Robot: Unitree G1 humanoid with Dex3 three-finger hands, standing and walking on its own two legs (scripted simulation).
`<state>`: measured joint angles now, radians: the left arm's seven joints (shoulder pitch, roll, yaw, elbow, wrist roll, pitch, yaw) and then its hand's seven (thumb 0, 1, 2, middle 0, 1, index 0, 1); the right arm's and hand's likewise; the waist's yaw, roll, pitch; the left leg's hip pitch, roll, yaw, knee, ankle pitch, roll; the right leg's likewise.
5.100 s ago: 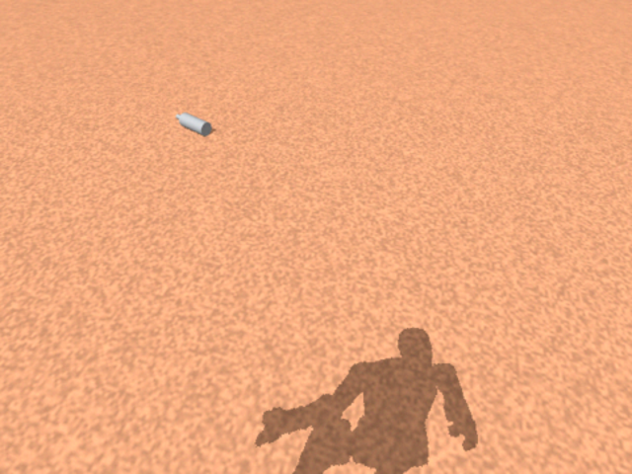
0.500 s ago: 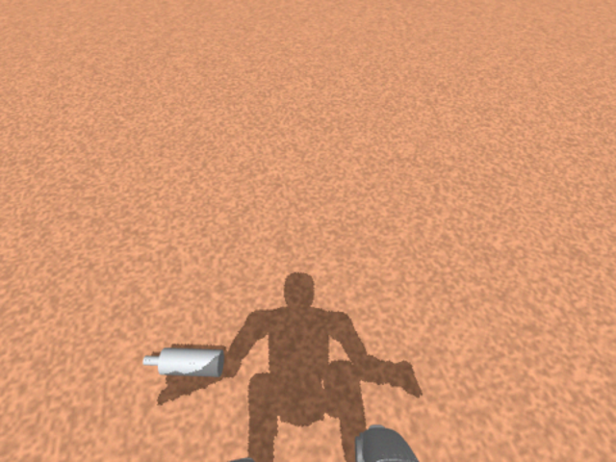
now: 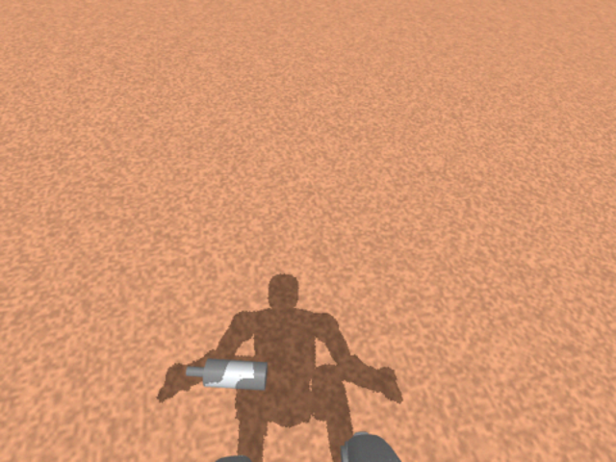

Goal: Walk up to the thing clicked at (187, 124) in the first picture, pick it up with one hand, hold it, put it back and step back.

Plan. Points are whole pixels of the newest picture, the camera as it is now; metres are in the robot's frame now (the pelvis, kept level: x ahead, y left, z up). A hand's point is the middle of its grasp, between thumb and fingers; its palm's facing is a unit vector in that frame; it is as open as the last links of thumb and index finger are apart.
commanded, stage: walk up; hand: left
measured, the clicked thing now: (226, 373) +0.46 +0.21 -0.69
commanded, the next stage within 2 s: stand in 1.70 s
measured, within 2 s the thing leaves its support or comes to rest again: neither
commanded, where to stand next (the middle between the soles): +0.08 -0.09 m, yaw -1 degrees
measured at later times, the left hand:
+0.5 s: hand out of the picture +0.15 +0.21 -0.14, palm faces -0.15 -0.93 -0.34, open 7.4 cm
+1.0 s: hand out of the picture +0.13 +0.19 -0.11, palm faces -0.07 -0.95 -0.32, open 7.4 cm
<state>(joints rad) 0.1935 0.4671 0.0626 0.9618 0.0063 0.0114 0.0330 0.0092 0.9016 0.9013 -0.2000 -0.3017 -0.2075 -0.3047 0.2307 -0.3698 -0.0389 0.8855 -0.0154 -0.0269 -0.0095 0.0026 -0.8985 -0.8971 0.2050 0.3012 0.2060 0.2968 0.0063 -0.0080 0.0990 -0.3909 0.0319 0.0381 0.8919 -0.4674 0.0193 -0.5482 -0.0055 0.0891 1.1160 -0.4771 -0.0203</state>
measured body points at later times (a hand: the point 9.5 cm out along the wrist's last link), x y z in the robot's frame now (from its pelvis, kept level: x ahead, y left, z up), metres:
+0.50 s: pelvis +0.00 -0.03 +0.01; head +0.04 -0.02 +0.46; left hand +0.16 +0.26 -0.11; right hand +0.02 -0.37 -0.10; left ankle +0.02 +0.10 -0.70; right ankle +0.01 -0.17 -0.70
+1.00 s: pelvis +0.00 -0.05 +0.04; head +0.02 -0.05 +0.49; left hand +0.13 +0.24 -0.09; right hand +0.05 -0.37 -0.09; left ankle +0.03 +0.10 -0.70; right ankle +0.01 -0.17 -0.70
